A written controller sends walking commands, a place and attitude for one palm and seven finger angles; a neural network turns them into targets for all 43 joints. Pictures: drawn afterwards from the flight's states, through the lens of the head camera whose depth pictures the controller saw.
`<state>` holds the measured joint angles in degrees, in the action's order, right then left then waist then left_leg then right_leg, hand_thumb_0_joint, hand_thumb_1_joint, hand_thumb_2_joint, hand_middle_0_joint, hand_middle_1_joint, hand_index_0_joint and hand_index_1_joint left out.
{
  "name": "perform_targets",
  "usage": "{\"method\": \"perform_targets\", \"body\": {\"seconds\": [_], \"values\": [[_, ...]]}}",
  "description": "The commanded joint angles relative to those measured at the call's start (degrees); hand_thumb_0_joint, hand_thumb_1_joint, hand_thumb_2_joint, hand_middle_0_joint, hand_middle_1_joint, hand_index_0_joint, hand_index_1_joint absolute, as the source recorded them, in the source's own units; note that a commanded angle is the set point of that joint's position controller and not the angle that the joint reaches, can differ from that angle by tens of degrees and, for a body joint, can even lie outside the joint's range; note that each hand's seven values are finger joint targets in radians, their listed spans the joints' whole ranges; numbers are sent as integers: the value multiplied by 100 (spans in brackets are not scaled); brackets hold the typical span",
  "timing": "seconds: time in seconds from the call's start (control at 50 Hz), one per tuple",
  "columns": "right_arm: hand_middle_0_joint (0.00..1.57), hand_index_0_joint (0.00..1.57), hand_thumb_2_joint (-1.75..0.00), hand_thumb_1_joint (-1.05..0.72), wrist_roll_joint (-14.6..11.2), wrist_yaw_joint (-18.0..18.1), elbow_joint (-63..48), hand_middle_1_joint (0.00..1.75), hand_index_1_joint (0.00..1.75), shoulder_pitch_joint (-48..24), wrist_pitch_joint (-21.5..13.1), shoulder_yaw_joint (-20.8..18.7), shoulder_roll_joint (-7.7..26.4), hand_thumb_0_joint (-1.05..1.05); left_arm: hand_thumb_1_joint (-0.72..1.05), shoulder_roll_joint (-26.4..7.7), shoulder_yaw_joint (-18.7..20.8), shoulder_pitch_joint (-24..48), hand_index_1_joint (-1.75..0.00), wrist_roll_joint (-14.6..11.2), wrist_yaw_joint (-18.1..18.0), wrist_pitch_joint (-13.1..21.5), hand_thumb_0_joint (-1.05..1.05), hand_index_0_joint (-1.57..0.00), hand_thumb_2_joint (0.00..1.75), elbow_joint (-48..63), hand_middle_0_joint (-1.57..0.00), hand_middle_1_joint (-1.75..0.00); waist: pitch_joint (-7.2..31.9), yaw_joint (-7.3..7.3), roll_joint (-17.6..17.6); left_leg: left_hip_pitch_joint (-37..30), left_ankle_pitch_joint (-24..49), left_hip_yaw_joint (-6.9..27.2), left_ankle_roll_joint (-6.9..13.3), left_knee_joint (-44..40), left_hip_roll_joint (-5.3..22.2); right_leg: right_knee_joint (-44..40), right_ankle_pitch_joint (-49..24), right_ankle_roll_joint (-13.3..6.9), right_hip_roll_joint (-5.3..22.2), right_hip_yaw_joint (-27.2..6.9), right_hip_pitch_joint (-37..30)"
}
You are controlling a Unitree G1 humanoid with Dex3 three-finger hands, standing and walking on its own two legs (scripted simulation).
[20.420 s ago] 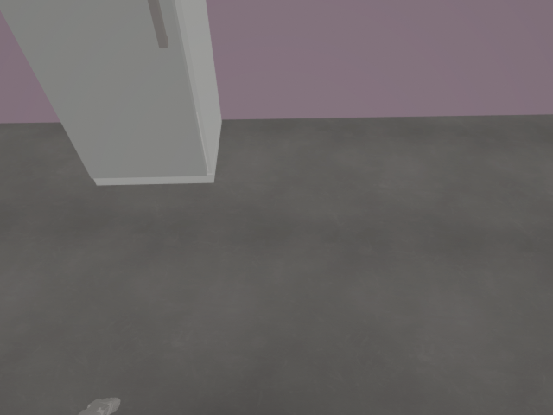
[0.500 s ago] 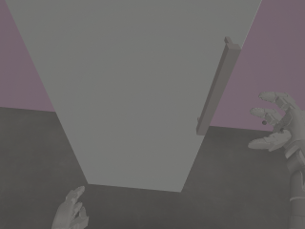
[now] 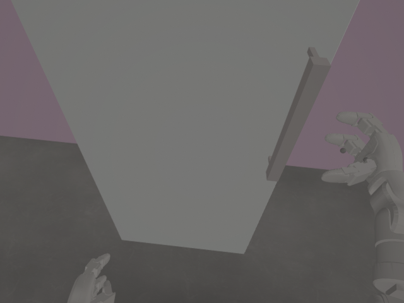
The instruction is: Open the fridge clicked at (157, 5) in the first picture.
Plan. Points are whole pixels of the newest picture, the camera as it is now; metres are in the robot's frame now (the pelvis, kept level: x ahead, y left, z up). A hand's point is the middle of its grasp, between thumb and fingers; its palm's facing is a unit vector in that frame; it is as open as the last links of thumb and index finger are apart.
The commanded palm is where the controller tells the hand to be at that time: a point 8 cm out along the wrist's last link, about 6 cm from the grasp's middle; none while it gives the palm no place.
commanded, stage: move the hooked fingers beside the handle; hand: right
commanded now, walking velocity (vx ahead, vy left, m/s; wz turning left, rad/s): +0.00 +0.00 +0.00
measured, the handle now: (288, 124) +0.45 -0.15 +0.14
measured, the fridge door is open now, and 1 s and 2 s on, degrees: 0 0 0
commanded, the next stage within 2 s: feel for the door with the fingertips in 1.78 s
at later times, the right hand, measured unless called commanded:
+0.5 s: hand (323, 135) +0.40 -0.20 +0.16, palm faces +0.08 +1.00 +0.00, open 14.0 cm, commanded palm +0.37 -0.25 +0.16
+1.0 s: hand (324, 143) +0.39 -0.20 +0.16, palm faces +0.06 +1.00 +0.01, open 14.0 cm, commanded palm +0.35 -0.25 +0.16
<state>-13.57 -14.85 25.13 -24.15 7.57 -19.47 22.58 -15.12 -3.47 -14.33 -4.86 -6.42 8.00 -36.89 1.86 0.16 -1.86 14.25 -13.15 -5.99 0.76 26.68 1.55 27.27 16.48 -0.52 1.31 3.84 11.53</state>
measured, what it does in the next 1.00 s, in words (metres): stands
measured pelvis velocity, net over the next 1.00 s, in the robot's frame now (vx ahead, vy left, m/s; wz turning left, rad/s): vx -0.01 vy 0.00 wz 0.00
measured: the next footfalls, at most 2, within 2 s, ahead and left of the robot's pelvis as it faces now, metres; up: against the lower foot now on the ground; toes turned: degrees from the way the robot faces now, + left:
none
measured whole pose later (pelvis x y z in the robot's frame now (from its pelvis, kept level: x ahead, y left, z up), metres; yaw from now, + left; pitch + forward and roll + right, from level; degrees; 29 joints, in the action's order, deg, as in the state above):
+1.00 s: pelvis -0.01 +0.00 +0.00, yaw +0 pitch +1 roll +0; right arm -12.0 -11.4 33.5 -31.2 7.2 -16.1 20.6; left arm -14.9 -3.3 -14.2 -4.7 -5.5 4.5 -36.8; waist 2.8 0.8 -1.7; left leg 15.4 -11.9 -5.7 1.0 26.4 1.5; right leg 26.9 15.3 -0.5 1.3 4.0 12.5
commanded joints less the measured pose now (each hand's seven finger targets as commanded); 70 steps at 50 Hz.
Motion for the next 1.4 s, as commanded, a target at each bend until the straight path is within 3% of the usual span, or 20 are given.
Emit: {"method": "perform_targets", "body": {"seconds": [0.0,0.08,0.14,0.2,0.26,0.42,0.54,0.6,0.72,0.76,0.86,0.9,0.96,1.02,1.08,1.14,1.2,1.26,1.32,1.38], "values": [[30,30,-30,50,-42,81,-1365,120,120,-2337,-390,-363,1460,0,90,-683,297,440,-30,-7,-34,228,0,-20,90,904,-20,-30,1452,-34,-125,-714,1593,342,73,-194,-44,-283,-1639,-117,-43,-352,-299],[30,30,-30,50,-51,189,-1503,120,120,-2770,-642,-295,1402,0,90,-682,304,367,-30,20,-39,224,0,-20,90,850,-20,-30,1576,26,-53,-697,1635,331,84,-181,-82,-276,-1770,-116,-6,-400,-445],[30,30,-30,50,-13,248,-1309,120,120,-2731,-637,13,1000,0,90,-655,302,351,-30,13,-24,226,0,-20,90,797,-20,-30,1519,51,-302,-549,1605,322,94,-159,-77,-269,-1788,-82,-23,-400,-505],[30,30,-30,50,24,312,-918,120,120,-2588,-482,24,955,0,90,-689,322,300,-30,3,-7,153,0,-20,90,750,-20,-30,1333,48,14,-504,1513,305,76,-195,-77,-311,-1629,-98,-10,-384,-339],[30,30,-30,50,107,408,-481,120,120,-2637,-364,-208,1292,0,90,-759,329,227,-30,16,-7,30,0,-20,90,697,-20,-30,1183,13,242,-525,1328,316,69,-234,-61,-344,-1398,-100,-6,-366,-51],[30,30,-30,50,142,533,-1198,120,120,-3200,-915,-25,1026,0,90,-641,348,182,-30,66,53,45,0,-20,90,785,-20,-30,1937,34,-251,-832,2055,387,98,-74,-87,-220,-2208,-89,4,-327,-560],[30,30,-30,50,105,405,-426,120,120,-2342,-483,48,802,0,90,-706,362,175,-30,8,89,-61,0,-20,90,753,-20,-30,1228,0,92,-633,1758,324,84,-180,-91,-350,-1693,-95,-7,-272,-116],[30,30,-30,50,92,406,-436,120,120,-2206,-359,-308,1199,0,90,-748,386,191,-30,7,81,-135,0,-20,90,838,-20,-30,1218,-77,385,-729,1618,354,65,-218,-84,-370,-1485,-134,-25,-255,53],[30,30,-30,50,136,501,-1962,120,120,-3348,-1020,-82,1192,0,90,-611,347,342,-30,53,40,-26,0,-20,90,939,-20,-30,1848,55,-502,-874,1812,450,104,-177,-108,-298,-1844,-132,-34,-273,-578],[30,30,-30,50,115,472,-1898,120,120,-3449,-1080,191,937,0,90,-610,341,313,-30,40,20,22,0,-20,90,860,-20,-30,1771,162,-403,-715,1726,416,102,-224,-133,-265,-1840,-130,5,-307,-690],[30,30,-30,50,54,327,-172,120,120,-2591,-432,128,827,0,90,-761,332,241,-30,-3,-17,-46,0,-20,90,654,-20,-30,906,99,317,-420,1027,335,71,-398,-109,-452,-962,-129,-37,-340,-37],[30,30,-30,50,78,319,82,120,120,-2565,-196,175,785,0,90,-760,316,264,-30,-15,7,-105,0,-20,90,702,-20,-30,795,80,327,-323,901,339,51,-403,-73,-459,-828,-126,-68,-327,130],[30,30,-30,50,116,404,-196,120,120,-2476,-293,-125,1138,0,90,-747,333,299,-30,15,70,-160,0,-20,90,854,-20,-30,1158,-77,280,-579,1061,389,72,-319,-61,-381,-1040,-128,-61,-295,132],[30,30,-30,50,107,508,-1275,120,120,-3150,-845,-278,1349,0,90,-647,334,371,-30,55,84,-102,0,-20,90,1003,-20,-30,1858,-71,83,-1005,1558,490,73,-201,-76,-317,-1460,-152,-74,-277,-175],[30,30,-30,50,105,523,-1652,120,120,-3468,-1223,-392,1554,0,90,-625,323,384,-30,73,50,-30,0,-20,90,957,-20,-30,2011,-16,-99,-1111,1665,534,60,-197,-102,-309,-1532,-170,-44,-257,-321],[30,30,-30,50,126,388,-767,120,120,-3281,-1047,-178,1346,0,90,-655,275,330,-30,17,-8,-18,0,-20,90,773,-20,-30,1238,115,-218,-682,1153,487,58,-361,-111,-415,-986,-143,-52,-247,-82],[30,30,-30,50,146,206,237,120,120,-3172,-583,92,1171,0,90,-777,283,215,-30,-22,-39,-60,0,-20,90,654,-20,-30,641,239,58,-218,449,442,33,-523,-84,-495,-380,-143,-50,-309,250],[30,30,-30,50,73,78,235,120,120,-3042,-454,300,838,0,90,-781,334,170,-30,-19,17,-37,0,-20,90,773,-20,-30,1037,149,14,-291,672,403,90,-416,-82,-397,-659,-138,-66,-332,102],[30,30,-30,50,-44,98,-591,120,120,-3332,-767,174,947,0,90,-735,362,198,-30,7,48,12,0,-20,90,876,-20,-30,1746,85,16,-591,1182,425,102,-267,-112,-276,-1158,-138,-73,-352,-196],[30,30,-30,50,-91,266,-847,120,120,-3385,-1083,-261,1372,0,90,-731,357,180,-30,40,61,27,0,-20,90,850,-20,-30,1845,19,238,-796,1269,467,67,-241,-137,-287,-1211,-148,-51,-344,-126]]}}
